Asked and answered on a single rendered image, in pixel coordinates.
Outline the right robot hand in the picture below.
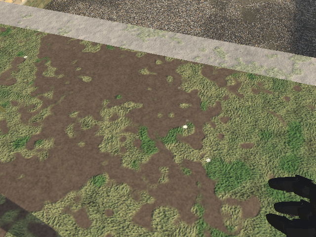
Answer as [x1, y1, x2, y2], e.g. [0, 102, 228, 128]
[266, 175, 316, 237]

